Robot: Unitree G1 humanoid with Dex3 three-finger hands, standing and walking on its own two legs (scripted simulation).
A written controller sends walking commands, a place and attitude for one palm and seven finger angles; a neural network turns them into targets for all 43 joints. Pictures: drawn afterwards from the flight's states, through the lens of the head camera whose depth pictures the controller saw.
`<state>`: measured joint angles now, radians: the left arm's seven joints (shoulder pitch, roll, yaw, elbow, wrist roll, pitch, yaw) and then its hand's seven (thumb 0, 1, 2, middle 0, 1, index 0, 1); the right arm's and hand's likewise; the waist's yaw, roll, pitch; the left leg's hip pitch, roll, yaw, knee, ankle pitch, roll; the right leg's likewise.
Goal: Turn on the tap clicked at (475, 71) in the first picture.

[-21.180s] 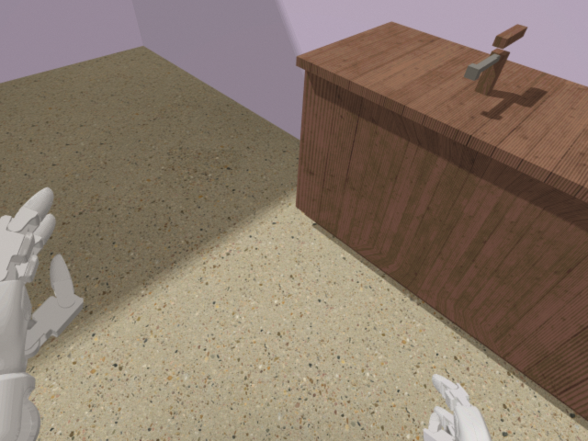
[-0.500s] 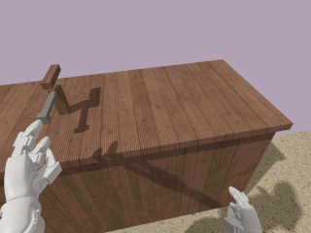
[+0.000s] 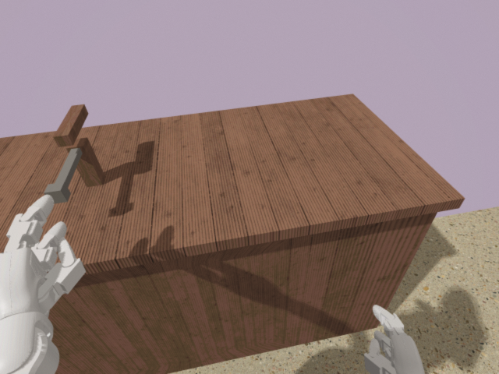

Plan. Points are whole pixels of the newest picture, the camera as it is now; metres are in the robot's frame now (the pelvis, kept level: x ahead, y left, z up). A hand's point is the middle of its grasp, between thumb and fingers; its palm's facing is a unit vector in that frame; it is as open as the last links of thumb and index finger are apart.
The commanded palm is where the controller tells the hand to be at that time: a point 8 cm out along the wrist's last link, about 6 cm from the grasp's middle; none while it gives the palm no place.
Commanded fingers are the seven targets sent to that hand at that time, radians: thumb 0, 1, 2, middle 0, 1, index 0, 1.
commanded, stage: reach beside the lever's end, fingers flat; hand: left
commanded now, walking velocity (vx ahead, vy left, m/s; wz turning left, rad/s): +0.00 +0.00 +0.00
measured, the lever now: (57, 193) +0.35 +0.41 +0.12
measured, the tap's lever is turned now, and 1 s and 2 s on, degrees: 0 0 0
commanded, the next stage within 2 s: none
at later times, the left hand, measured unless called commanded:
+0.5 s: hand (53, 246) +0.22 +0.32 +0.14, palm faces +0.58 -0.81 -0.10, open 7.5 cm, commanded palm +0.18 +0.35 +0.15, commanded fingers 0.00 0.90 0.90 -0.19 -0.26 -0.19 -0.26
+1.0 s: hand (49, 229) +0.26 +0.36 +0.13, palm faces +0.60 -0.79 -0.11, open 7.6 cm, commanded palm +0.22 +0.40 +0.13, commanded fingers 0.00 0.90 0.90 -0.17 -0.20 -0.17 -0.20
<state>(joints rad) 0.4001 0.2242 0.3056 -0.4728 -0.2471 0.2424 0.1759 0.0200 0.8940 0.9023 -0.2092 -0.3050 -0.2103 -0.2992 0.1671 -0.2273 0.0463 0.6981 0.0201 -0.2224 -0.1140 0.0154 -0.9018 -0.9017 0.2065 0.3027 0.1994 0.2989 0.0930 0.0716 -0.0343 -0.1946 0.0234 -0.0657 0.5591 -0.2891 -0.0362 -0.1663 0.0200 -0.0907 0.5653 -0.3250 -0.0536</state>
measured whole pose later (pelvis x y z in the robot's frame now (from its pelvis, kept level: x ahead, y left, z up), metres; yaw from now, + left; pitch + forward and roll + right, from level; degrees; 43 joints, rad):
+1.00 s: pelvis +0.00 +0.02 +0.00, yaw -1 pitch +0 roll +0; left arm 0.05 0.35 0.52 0.07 -0.23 0.09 0.06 0.02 0.90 0.90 -0.18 -0.23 -0.18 -0.22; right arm 0.18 -0.24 0.03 0.73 0.04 -0.22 -0.14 0.01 -0.90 -0.90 0.21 0.30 0.20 0.30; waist 0.06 0.04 -0.03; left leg -0.29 0.00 -0.04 0.58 -0.29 -0.01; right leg -0.27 -0.01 -0.06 0.59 -0.32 -0.02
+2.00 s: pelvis +0.01 +0.04 -0.01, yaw -2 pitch +7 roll -1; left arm -0.19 0.55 0.71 0.63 -0.20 -0.15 -0.14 0.02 0.90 0.90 -0.16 -0.15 -0.16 -0.15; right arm 0.32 -0.27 0.00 0.70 0.03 -0.13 -0.12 0.01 -0.90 -0.90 0.21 0.30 0.20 0.30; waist -0.01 0.02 -0.08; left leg -0.48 0.00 -0.03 0.69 -0.34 0.01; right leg -0.43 0.00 -0.05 0.63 -0.33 0.00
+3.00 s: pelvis +0.01 +0.03 -0.01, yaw -1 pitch +6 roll -1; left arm -0.19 0.47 0.63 0.54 -0.20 -0.08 -0.04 0.02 0.91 0.91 -0.16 -0.15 -0.16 -0.15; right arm 0.29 -0.27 -0.01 0.71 0.04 -0.12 -0.12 0.01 -0.90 -0.90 0.21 0.30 0.20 0.30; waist 0.00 0.04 -0.08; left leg -0.45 0.01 -0.04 0.67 -0.33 -0.01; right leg -0.41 0.01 -0.06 0.63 -0.33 -0.02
